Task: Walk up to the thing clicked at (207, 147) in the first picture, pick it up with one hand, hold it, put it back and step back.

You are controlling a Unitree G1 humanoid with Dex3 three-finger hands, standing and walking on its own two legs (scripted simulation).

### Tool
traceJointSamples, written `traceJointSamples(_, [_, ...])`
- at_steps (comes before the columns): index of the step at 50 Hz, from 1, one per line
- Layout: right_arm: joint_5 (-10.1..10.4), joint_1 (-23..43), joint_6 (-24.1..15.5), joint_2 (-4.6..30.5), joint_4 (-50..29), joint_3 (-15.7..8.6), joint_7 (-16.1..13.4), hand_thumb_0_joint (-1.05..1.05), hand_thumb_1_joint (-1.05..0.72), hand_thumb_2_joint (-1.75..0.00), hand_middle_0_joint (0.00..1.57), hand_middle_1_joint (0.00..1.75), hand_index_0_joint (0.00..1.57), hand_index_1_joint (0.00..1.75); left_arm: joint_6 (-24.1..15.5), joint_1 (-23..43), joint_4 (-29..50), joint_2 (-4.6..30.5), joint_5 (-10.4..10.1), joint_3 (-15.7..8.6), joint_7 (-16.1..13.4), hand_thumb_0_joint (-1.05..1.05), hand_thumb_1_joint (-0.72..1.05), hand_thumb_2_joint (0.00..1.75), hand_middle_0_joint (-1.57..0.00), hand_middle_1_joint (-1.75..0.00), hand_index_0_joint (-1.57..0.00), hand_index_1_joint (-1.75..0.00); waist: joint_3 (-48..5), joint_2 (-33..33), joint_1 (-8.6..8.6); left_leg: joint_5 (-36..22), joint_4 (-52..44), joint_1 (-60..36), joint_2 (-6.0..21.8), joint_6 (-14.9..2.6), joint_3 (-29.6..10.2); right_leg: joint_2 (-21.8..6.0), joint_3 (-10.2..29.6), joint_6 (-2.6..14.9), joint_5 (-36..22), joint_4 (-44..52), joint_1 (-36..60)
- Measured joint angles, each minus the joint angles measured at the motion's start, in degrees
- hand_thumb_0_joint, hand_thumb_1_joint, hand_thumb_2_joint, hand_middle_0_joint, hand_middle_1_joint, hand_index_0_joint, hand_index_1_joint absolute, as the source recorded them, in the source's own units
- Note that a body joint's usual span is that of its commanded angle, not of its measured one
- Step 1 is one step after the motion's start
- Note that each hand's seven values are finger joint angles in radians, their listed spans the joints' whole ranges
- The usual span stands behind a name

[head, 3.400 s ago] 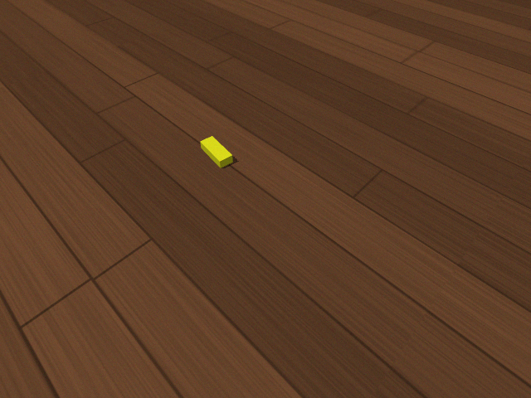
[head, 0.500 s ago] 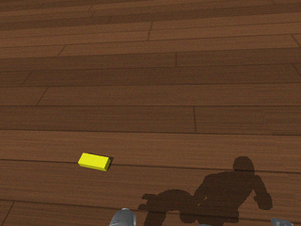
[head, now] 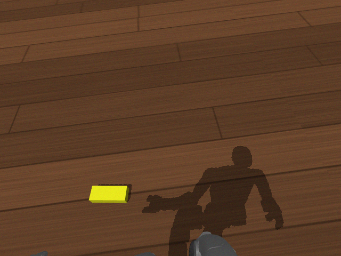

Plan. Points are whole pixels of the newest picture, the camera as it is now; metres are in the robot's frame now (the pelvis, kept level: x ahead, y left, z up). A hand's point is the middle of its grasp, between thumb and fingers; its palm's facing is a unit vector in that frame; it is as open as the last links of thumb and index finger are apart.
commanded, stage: walk up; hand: left
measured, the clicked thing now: (109, 194) +0.50 +0.38 -0.71
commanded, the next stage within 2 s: none
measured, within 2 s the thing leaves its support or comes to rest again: neither
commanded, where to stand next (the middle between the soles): +0.13 +0.24 m, yaw -5 degrees
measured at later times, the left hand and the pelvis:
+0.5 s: hand out of the picture +0.10 +0.56 -0.14, palm faces -0.05 -0.78 -0.63, open 7.4 cm; pelvis +0.04 +0.22 -0.02, yaw -2 degrees
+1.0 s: hand out of the picture +0.26 +0.50 -0.13, palm faces -0.13 -0.93 -0.35, open 7.4 cm; pelvis +0.10 +0.28 +0.01, yaw -5 degrees
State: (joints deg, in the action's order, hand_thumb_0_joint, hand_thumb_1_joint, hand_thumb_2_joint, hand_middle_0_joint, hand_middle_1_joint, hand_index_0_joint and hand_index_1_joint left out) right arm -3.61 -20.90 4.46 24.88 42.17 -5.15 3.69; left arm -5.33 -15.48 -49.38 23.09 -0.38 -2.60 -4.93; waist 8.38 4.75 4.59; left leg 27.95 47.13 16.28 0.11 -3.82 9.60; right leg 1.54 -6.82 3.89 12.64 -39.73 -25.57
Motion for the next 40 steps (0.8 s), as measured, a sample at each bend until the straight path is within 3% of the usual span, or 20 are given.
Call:
traceJointSamples(2, [0.21, 1.4, 0.83, -0.45, 0.23, 0.08, -0.29, 0.01, -0.9, -0.9, 0.2, 0.3, 0.2, 0.3, 0.31, 0.29, 1.0, -0.21, 0.58, -0.06, -0.67, 0.01, 0.9, 0.9, -0.21, -0.3, -0.21, -0.3, 0.99, 2.0, -0.83, 2.23, 10.88, 3.95, -0.38, 3.13, -5.15, 0.76, -0.22, 0.55, 1.69, -2.37, 0.12])
traceJointSamples(4, [0.01, 1.69, 1.39, -1.0, 0.3, 0.46, -0.38, 0.01, -0.9, -0.9, 0.2, 0.3, 0.2, 0.3, 0.97, 0.95, 1.35, -0.17, 0.63, 0.06, -1.15, 0.01, 0.9, 0.9, -0.21, -0.3, -0.21, -0.3, 0.57, 2.62, -1.65, 3.27, 20.61, 8.34, -0.69, 4.77, -8.38, -0.34, -0.28, 0.53, 2.77, -3.23, 0.92])
traceJointSamples(7, [-0.03, 2.69, 1.63, -0.24, 0.78, 0.62, 0.19, 0.01, -0.9, -0.9, 0.2, 0.3, 0.2, 0.3, 0.74, 0.57, 1.73, -0.52, 1.06, -0.03, -1.37, 0.01, 0.9, 0.9, -0.21, -0.3, -0.21, -0.3, -1.01, 3.47, -3.14, 0.32, 26.69, 13.19, 1.3, 4.62, -11.85, -2.23, 0.77, -0.85, 2.85, -2.28, 2.36])
traceJointSamples(11, [-0.07, 4.61, 1.38, 2.03, -0.26, -0.32, 1.05, 0.01, -0.9, -0.9, 0.2, 0.3, 0.21, 0.3, 0.04, -1.4, 1.47, 0.31, 2.11, -0.37, -0.67, 0.01, 0.9, 0.9, -0.21, -0.3, -0.21, -0.3, -2.33, 3.82, -4.09, -4.43, 25.8, 16.02, 5.13, 4.32, -15.86, -4.92, 3.49, -2.69, 3.42, -2.79, 2.34])
traceJointSamples(14, [-0.08, 5.77, 1.4, 3.64, -0.74, -1.25, 1.53, 0.01, -0.9, -0.9, 0.2, 0.3, 0.2, 0.3, 0.07, -2.65, 0.99, 1.62, 2.77, -0.91, -0.17, 0.01, 0.9, 0.9, -0.21, -0.3, -0.21, -0.3, -3.11, 3.5, -4.51, -4.75, 19.73, 15.42, 8.06, 4.51, -15.82, -6.86, 5.7, -3.62, 4.17, -3.93, 1.11])
traceJointSamples(17, [-0.19, 6.21, 1.5, 5.03, -1.08, -2.08, 1.97, 0.01, -0.9, -0.9, 0.2, 0.3, 0.2, 0.3, 0.21, -3.48, 0.83, 3.56, 3.4, -1.64, 0.07, 0.01, 0.9, 0.9, -0.21, -0.3, -0.21, -0.3, -3.56, 2.82, -5.1, -1.65, 12.82, 13.04, 9.28, 4.53, -14.4, -8.55, 7.83, -3.97, 5.33, -5.87, -0.88])
traceJointSamples(19, [-0.18, 5.78, 1.17, 5.93, -1.22, -2.66, 1.97, 0.01, -0.9, -0.9, 0.2, 0.3, 0.2, 0.3, 0.61, -3.57, 0.43, 4.97, 3.58, -2.08, 0.03, 0.01, 0.9, 0.9, -0.21, -0.3, -0.21, -0.3, -3.81, 2.32, -5.29, -0.73, 7.59, 10.16, 8.91, 4.24, -12.63, -9.79, 9.2, -4.26, 6.46, -7.76, -2.34])
traceJointSamples(21, [-0.51, 5.33, 0.25, 5.02, -0.77, -3.09, 1.49, 0.01, -0.91, -0.9, 0.2, 0.3, 0.2, 0.3, 1.7, -2.81, -0.94, 6.95, 3.63, -2.85, -0.45, 0.01, 0.9, 0.9, -0.21, -0.3, -0.21, -0.3, -2.81, -1.28, -5.19, -0.03, 7.72, 8.68, 6.02, 6.38, -9.68, -12.07, 13.18, -2.8, 11.26, -12.0, -3.77])
traceJointSamples(22, [-0.84, 4.54, -0.21, 4.4, -0.88, -2.78, 1.28, 0.01, -0.91, -0.9, 0.2, 0.3, 0.2, 0.3, 2.48, -2.75, -1.89, 7.41, 3.41, -3.25, -1.0, 0.01, 0.9, 0.9, -0.21, -0.3, -0.21, -0.3, -2.95, -2.54, -5.16, 0.92, 9.14, 8.72, 5.25, 6.54, -8.4, -11.13, 15.58, -2.17, 15.75, -16.65, -5.3])
traceJointSamples(24, [-0.25, 2.88, -0.68, 3.4, -0.07, -1.76, 0.97, 0.01, -0.91, -0.9, 0.2, 0.3, 0.2, 0.3, 3.63, -2.53, -4.21, 6.75, 2.77, -3.13, -2.04, 0.01, 0.9, 0.9, -0.21, -0.3, -0.21, -0.3, -3.73, -2.1, -3.88, 1.97, 9.72, 8.27, 5.42, 5.84, -8.05, -7.15, 14.35, -1.12, 18.71, -25.87, -7.65])
traceJointSamples(28, [-0.03, 0.09, -0.95, -0.22, 1.91, 0.14, 0.19, 0.01, -0.9, -0.9, 0.2, 0.3, 0.2, 0.3, 2.82, -2.0, -5.82, 5.48, 1.02, -2.04, -0.97, 0.01, 0.9, 0.9, -0.2, -0.3, -0.21, -0.3, -4.0, -3.55, -1.43, -0.68, 2.37, 4.18, 3.73, 3.89, -6.59, -3.21, 8.35, -1.38, 13.8, -31.09, -10.31])
traceJointSamples(33, [1.78, -3.22, -3.6, -1.57, 4.14, 1.63, -1.4, 0.01, -0.9, -0.9, 0.21, 0.3, 0.21, 0.31, 2.31, 0.5, -4.11, 2.43, 0.95, -0.88, 1.89, 0.01, 0.9, 0.9, -0.2, -0.3, -0.21, -0.3, -1.7, -3.99, -0.88, -3.1, -5.13, -0.53, 0.69, 1.45, -4.74, -1.53, 5.16, -2.19, 10.13, -22.33, -9.14])
traceJointSamples(40, [3.09, -2.02, -5.11, -2.85, 6.6, 3.16, -3.9, 0.01, -0.9, -0.9, 0.21, 0.3, 0.21, 0.31, 3.79, 5.95, -1.81, -0.6, 1.0, -0.07, 3.79, 0.01, 0.9, 0.9, -0.2, -0.3, -0.21, -0.3, 0.83, -4.71, -1.62, -1.45, -6.22, -3.1, -0.93, 0.5, -2.71, -1.39, 5.78, -0.42, 4.98, -7.84, -2.17])
